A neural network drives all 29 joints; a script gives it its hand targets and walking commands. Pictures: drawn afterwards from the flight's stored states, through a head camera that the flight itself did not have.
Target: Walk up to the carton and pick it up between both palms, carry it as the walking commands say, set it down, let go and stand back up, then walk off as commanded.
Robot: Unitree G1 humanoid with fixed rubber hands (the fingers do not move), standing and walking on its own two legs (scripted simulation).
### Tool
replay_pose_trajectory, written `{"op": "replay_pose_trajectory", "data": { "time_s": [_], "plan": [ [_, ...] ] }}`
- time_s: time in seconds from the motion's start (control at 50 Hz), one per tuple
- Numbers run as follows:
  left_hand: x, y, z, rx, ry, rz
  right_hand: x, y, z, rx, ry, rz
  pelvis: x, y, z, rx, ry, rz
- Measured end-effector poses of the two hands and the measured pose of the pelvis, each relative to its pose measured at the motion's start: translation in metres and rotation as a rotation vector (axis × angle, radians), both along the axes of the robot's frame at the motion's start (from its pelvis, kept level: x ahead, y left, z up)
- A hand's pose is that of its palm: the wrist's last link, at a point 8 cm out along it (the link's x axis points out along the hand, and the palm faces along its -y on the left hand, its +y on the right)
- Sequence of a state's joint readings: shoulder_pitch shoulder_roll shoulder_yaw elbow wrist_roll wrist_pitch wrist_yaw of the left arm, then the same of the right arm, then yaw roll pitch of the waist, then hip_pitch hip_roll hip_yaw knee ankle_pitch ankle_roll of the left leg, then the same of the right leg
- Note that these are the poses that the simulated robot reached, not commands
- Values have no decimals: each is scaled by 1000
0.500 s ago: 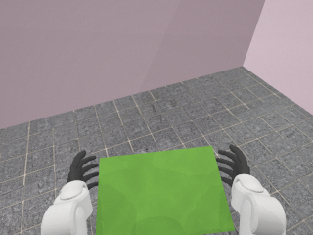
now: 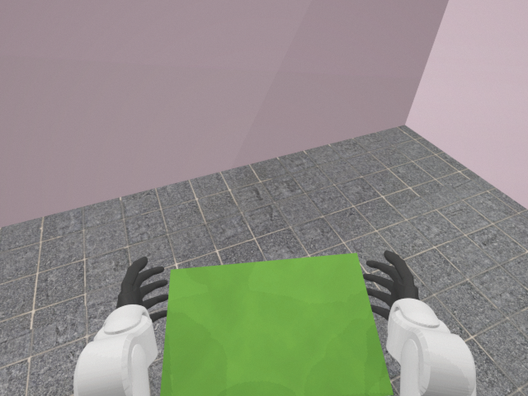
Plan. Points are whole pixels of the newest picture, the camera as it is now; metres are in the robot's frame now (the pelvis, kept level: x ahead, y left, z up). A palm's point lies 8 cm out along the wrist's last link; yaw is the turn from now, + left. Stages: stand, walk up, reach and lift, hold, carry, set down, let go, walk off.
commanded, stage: carry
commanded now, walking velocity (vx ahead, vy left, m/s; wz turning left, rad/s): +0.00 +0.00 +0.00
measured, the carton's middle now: (270, 335) +0.24 +0.00 -0.01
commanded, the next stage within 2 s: none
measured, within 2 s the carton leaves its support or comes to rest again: neither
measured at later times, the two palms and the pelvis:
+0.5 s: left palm (145, 339) +0.20 +0.16 +0.08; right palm (429, 338) +0.19 -0.20 +0.09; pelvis -0.03 -0.02 +0.00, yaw +0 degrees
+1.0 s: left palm (147, 339) +0.21 +0.16 +0.06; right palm (414, 332) +0.21 -0.19 +0.06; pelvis -0.04 -0.01 +0.00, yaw +0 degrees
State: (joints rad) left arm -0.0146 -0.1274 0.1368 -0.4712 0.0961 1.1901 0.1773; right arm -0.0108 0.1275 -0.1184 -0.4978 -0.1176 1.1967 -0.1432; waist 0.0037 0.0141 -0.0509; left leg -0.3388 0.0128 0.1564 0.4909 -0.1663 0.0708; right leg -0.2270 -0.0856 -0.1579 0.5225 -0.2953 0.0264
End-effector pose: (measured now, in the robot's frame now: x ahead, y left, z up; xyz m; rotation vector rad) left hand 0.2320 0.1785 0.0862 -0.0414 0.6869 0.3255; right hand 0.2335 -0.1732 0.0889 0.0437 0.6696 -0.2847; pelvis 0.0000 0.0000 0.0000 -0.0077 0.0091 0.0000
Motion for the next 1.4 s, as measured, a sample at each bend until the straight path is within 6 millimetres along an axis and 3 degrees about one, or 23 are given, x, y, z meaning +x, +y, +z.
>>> {"op": "replay_pose_trajectory", "data": {
  "time_s": [0.56,0.74,0.98,1.24,1.4],
  "plan": [
    [-33,-22,-3,10,11,-18,-40,-22,-4,4,12,-22,-36,-18,-2,-4,-5,-7],
    [-34,-20,-9,9,17,-12,-36,-20,-10,2,19,-5,-39,-18,-2,-5,2,-5],
    [-21,-17,-25,-1,37,-32,-22,-17,-25,-11,41,10,-37,-14,-1,-6,3,-7],
    [-3,-15,-42,17,34,-52,-5,-16,-42,-21,38,15,-28,-11,-1,-5,5,-9],
    [4,-13,-42,15,14,-53,2,-15,-42,-23,20,17,-19,-9,-1,-5,7,-6]
  ]
}}
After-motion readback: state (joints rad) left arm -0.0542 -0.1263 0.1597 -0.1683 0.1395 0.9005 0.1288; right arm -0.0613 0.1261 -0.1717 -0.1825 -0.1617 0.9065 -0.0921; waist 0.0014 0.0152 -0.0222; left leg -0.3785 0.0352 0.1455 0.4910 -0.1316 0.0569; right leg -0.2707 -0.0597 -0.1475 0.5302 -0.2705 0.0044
